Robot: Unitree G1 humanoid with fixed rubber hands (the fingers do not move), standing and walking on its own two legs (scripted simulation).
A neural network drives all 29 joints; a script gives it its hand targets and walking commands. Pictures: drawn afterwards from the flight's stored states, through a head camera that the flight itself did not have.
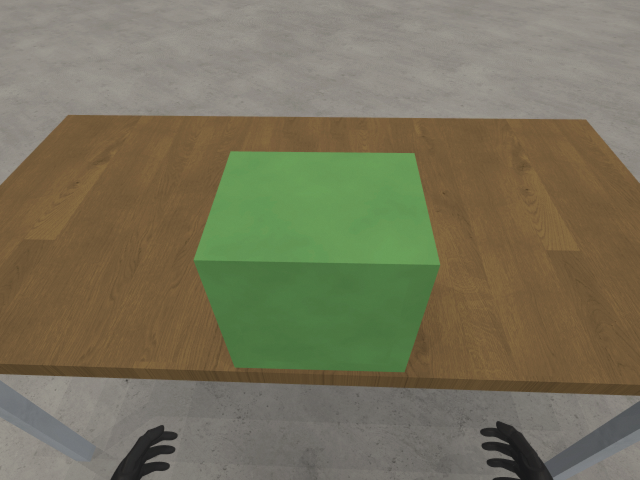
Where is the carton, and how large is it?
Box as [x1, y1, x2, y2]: [194, 151, 439, 371]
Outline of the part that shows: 231,151 194,257 194,262 234,366 404,371 439,266 439,261 414,153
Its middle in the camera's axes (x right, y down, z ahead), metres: +0.00 +0.03 +0.54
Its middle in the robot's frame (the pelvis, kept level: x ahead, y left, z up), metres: +0.40 +0.02 +0.06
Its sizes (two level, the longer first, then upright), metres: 0.248 0.195 0.242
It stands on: a table, 0.69 m high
